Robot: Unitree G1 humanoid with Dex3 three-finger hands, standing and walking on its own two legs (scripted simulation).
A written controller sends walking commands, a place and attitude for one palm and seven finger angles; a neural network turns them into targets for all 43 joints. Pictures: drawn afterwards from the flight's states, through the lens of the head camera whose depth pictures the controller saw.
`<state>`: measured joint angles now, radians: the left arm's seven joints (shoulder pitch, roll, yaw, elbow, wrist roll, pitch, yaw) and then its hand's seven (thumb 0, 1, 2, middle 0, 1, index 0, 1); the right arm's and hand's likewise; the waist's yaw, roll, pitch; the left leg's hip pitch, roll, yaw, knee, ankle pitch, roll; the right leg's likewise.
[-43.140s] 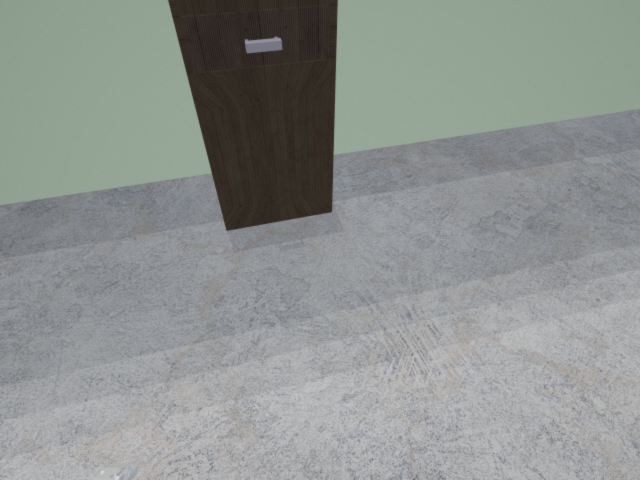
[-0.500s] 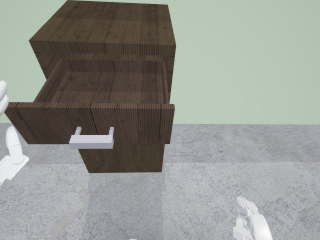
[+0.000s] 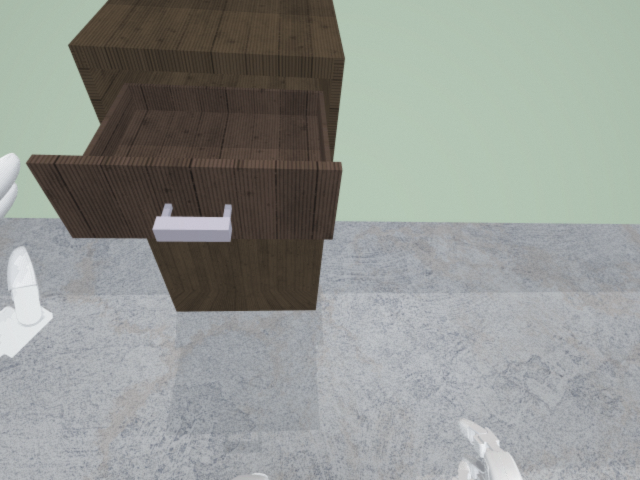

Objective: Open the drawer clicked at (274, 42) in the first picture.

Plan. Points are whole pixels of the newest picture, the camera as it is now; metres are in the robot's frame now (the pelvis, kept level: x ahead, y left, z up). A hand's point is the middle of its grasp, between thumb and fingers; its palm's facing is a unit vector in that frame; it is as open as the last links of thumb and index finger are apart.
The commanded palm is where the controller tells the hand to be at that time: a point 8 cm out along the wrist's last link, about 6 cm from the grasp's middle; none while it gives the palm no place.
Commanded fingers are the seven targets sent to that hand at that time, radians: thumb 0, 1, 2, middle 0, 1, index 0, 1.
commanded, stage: stop stepping back and stand still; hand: left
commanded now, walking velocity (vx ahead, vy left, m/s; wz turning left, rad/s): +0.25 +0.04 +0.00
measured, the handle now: (196, 219) +0.47 +0.24 +0.03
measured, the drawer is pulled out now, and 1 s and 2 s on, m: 0.28 0.28 0.28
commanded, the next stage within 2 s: let the arm hang, fingers relaxed in 1.54 s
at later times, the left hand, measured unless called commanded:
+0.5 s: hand out of the picture +0.09 +0.24 +0.22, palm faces +0.50 -0.76 -0.40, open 7.4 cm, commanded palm +0.03 +0.27 +0.22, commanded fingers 0.00 0.90 0.90 -0.20 -0.30 -0.20 -0.30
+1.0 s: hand out of the picture +0.10 +0.27 +0.19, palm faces +0.44 -0.78 -0.45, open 7.4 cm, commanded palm +0.03 +0.30 +0.22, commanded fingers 0.00 0.90 0.90 -0.20 -0.30 -0.20 -0.30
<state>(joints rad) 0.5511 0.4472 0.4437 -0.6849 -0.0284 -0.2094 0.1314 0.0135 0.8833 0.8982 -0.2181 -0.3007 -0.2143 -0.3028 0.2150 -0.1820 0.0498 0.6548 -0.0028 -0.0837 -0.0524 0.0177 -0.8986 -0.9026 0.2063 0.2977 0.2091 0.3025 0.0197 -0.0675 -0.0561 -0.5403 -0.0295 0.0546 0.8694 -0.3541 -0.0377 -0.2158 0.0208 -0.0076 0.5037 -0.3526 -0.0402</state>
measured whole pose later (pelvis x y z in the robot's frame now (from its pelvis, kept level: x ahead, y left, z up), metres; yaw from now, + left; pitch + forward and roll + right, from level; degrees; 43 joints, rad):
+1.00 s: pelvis -0.09 +0.02 +0.00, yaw +2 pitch +0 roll -1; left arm 0.57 0.38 0.41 -0.60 -0.03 -0.20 0.15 0.01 0.89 0.90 -0.21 -0.30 -0.21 -0.30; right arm 0.21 -0.19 0.03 0.60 0.00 -0.12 -0.04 0.02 -0.90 -0.90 0.21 0.30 0.21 0.30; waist -0.01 0.01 -0.01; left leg -0.24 0.06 0.09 0.51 -0.26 0.00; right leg -0.22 0.00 -0.08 0.47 -0.25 -0.01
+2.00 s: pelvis -0.14 +0.02 -0.01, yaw +3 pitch -2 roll -1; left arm 0.29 0.21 -0.01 0.84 0.03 0.07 0.00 0.01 0.95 0.90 -0.21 -0.30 -0.21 -0.30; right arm 0.26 -0.27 -0.01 0.93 -0.03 0.03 0.00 0.01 -0.90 -0.90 0.20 0.30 0.20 0.30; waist -0.02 -0.04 0.11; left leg -0.34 0.02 0.04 0.61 -0.22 0.01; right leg -0.32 -0.02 -0.09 0.60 -0.25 -0.02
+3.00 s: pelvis -0.08 +0.02 +0.01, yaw +4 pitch -1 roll +0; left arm 0.09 0.31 0.01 1.10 0.02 -0.02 0.00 0.01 0.90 0.90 -0.21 -0.30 -0.20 -0.30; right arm 0.11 -0.33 0.00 1.09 -0.02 0.00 -0.01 0.01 -0.90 -0.90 0.20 0.30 0.21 0.30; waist -0.02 0.00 0.08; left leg -0.12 0.01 0.03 0.32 -0.17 0.00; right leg -0.11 0.00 -0.07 0.32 -0.19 -0.02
